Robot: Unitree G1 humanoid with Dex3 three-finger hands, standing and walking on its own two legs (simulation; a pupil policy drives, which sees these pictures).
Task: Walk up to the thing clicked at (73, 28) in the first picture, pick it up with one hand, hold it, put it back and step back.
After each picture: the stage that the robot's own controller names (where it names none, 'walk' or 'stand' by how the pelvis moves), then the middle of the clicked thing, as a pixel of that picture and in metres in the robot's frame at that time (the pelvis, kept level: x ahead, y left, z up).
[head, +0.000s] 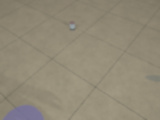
stand; (72, 26) +1.67 +0.14 -0.72
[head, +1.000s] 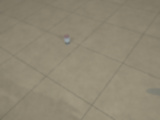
walk; (67, 39) +1.53 +0.30 -0.70
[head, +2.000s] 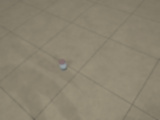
walk; (63, 65) +0.99 +0.30 -0.71
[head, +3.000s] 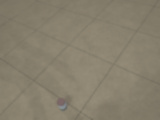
walk; (62, 104) +0.59 +0.28 -0.72
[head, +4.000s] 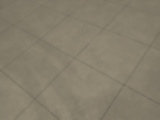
walk; out of the picture +0.37 +0.23 -0.71
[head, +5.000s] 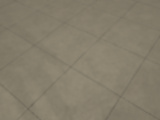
stand; out of the picture +0.31 +0.19 -0.72
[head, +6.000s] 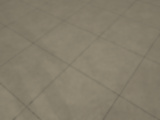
stand; out of the picture +0.31 +0.19 -0.73
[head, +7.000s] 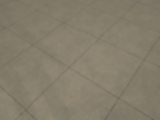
stand; out of the picture +0.29 +0.20 -0.73
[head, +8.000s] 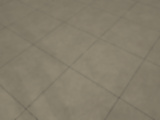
stand; out of the picture +0.29 +0.19 -0.73
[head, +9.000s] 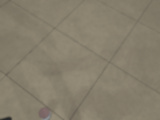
go down; (45, 114) +0.33 +0.21 -0.61
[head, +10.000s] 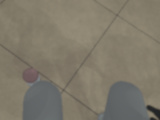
go down; (32, 78) +0.38 +0.24 -0.31
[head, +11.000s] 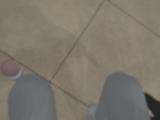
close in; (12, 70) +0.37 +0.25 -0.27
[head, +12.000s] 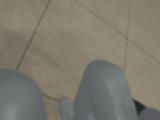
close; out of the picture +0.36 +0.28 -0.21
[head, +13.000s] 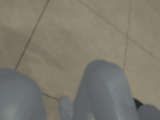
close; out of the picture +0.35 +0.28 -0.21
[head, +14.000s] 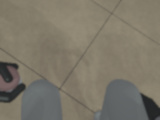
lift; (9, 82) +0.30 +0.26 -0.07
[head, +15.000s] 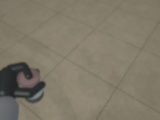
hold; (31, 86) +0.33 +0.18 +0.04
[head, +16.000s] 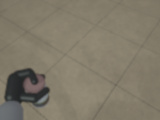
hold; (37, 91) +0.32 +0.17 -0.01
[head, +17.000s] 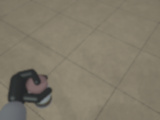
hold; (40, 92) +0.32 +0.17 +0.00
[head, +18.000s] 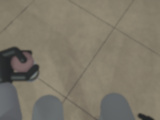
crouch; (27, 68) +0.39 +0.20 -0.10
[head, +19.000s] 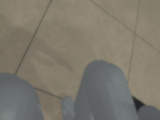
lower; out of the picture +0.36 +0.29 -0.22
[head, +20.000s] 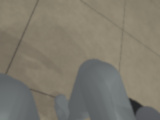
lower; out of the picture +0.37 +0.30 -0.21
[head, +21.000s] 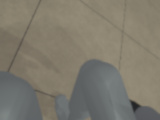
lower; out of the picture +0.37 +0.30 -0.22
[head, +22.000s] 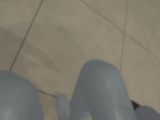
lower; out of the picture +0.36 +0.29 -0.22
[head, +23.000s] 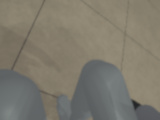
loosen; out of the picture +0.36 +0.29 -0.22
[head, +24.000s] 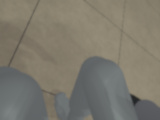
withdraw; out of the picture +0.35 +0.27 -0.21
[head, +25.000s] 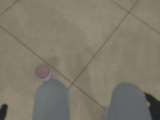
walk; (44, 73) +0.39 +0.22 -0.35
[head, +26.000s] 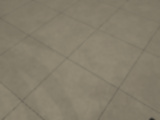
stand; out of the picture +0.31 +0.18 -0.66
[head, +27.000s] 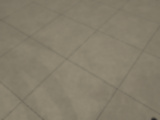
stand; out of the picture +0.32 +0.20 -0.67
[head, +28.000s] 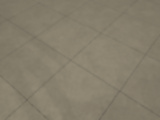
stand; out of the picture +0.32 +0.18 -0.70
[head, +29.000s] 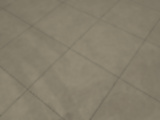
walk; out of the picture +0.35 +0.18 -0.71
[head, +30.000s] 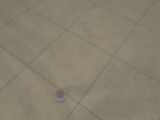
walk; (60, 96) +0.53 +0.15 -0.71
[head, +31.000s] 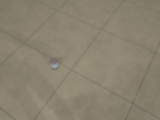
walk; (54, 64) +0.81 +0.27 -0.69
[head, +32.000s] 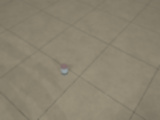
stand; (64, 69) +0.95 +0.18 -0.71
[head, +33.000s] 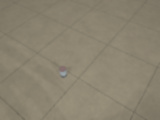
stand; (63, 72) +0.94 +0.21 -0.73
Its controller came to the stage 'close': yes
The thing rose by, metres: 0.70
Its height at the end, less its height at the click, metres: +0.00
